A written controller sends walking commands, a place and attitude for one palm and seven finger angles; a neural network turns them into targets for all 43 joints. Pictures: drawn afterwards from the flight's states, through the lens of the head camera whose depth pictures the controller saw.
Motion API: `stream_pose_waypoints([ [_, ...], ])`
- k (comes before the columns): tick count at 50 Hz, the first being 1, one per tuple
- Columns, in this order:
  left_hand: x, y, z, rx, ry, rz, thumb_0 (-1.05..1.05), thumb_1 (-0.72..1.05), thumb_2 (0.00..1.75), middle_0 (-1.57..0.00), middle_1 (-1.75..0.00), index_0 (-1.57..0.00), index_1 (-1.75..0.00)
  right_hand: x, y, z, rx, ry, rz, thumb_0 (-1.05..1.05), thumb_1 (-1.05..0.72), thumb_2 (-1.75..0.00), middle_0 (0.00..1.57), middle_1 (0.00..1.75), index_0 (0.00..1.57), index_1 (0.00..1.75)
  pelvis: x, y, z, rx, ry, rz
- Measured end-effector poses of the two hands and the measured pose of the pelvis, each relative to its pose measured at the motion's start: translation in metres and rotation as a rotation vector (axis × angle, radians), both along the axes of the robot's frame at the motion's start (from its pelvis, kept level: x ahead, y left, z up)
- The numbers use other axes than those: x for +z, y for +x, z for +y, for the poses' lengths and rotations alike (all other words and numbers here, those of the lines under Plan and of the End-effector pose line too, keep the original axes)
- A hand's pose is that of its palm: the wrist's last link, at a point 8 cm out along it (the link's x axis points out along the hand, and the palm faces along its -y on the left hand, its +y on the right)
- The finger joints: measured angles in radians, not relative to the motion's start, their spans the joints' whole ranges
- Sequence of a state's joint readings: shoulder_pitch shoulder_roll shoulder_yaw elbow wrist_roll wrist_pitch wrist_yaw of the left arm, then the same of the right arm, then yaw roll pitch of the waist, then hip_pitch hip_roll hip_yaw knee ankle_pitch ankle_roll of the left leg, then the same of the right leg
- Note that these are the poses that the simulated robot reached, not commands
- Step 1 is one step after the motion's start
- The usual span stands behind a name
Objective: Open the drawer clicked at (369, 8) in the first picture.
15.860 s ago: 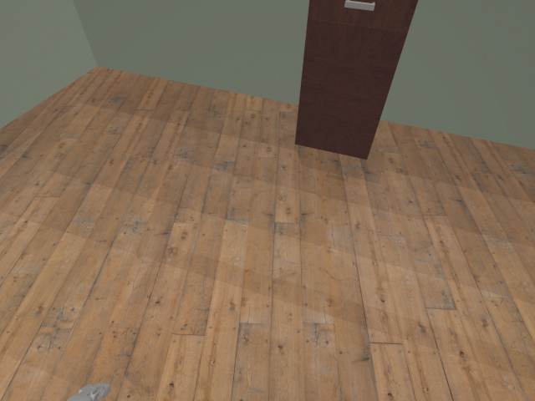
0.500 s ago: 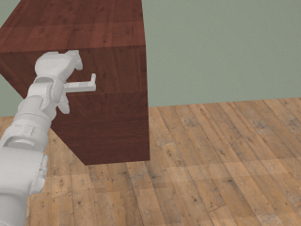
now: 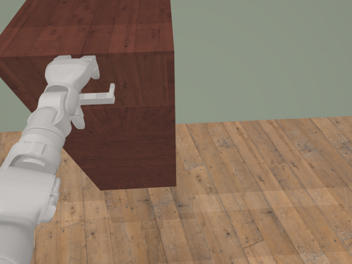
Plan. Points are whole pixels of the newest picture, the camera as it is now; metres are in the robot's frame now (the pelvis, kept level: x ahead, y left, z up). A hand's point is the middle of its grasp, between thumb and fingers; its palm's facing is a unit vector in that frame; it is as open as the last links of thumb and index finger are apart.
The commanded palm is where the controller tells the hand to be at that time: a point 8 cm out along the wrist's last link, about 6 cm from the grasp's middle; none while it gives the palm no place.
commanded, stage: move the hooked fingers above the handle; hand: left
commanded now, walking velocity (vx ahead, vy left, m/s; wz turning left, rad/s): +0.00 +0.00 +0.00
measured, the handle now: (91, 93) +0.53 +0.23 +0.06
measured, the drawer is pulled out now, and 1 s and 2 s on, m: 0.00 0.00 0.00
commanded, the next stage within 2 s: lower the fingers behind the handle in 0.42 s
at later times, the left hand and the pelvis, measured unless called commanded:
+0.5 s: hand (82, 90) +0.49 +0.22 +0.11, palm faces -0.02 +0.00 -1.00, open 13.6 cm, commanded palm +0.48 +0.22 +0.18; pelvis +0.01 +0.00 +0.00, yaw -1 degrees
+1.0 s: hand (85, 91) +0.49 +0.21 +0.10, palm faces +0.00 +0.01 -1.00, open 13.6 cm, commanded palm +0.47 +0.21 +0.14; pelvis +0.00 +0.00 +0.00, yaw -1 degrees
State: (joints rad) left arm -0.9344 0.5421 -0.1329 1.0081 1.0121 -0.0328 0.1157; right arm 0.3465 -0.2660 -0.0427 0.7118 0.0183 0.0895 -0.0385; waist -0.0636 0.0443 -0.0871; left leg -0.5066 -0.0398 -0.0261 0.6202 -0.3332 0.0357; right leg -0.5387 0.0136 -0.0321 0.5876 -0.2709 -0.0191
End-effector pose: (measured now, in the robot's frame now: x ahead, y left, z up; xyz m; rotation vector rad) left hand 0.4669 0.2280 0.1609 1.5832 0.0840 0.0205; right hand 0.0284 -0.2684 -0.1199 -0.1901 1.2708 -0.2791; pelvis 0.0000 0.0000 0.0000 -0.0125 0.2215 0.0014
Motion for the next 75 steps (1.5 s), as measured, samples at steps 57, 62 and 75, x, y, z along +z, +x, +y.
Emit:
stream_pose_waypoints([
  [57, -0.017, -0.003, -0.022, -0.019, 0.014, 0.005, 0.0, -0.49, 0.3, -0.33, -1.22, -0.33, -1.25, -0.004, 0.001, -0.004, -0.027, 0.017, -0.022, 0.01, -0.91, -0.9, 0.2, 0.3, 0.2, 0.3, -0.003, -0.004, -0.004, -0.028, 0.007, 0.013],
  [62, -0.035, -0.002, -0.033, -0.056, -0.028, 0.009, 0.0, -0.49, 0.3, -0.33, -1.21, -0.33, -1.25, -0.004, -0.01, -0.006, -0.047, 0.002, -0.013, 0.01, -0.91, -0.9, 0.2, 0.3, 0.2, 0.3, -0.005, -0.006, -0.005, -0.038, 0.009, 0.025],
  [75, -0.041, -0.001, -0.035, -0.024, -0.016, -0.064, 0.0, -0.49, 0.3, -0.37, -1.23, -0.34, -1.27, -0.012, -0.022, -0.004, -0.062, 0.027, 0.023, 0.01, -0.91, -0.9, 0.2, 0.3, 0.2, 0.3, -0.007, -0.004, -0.007, -0.043, 0.01, 0.05],
])
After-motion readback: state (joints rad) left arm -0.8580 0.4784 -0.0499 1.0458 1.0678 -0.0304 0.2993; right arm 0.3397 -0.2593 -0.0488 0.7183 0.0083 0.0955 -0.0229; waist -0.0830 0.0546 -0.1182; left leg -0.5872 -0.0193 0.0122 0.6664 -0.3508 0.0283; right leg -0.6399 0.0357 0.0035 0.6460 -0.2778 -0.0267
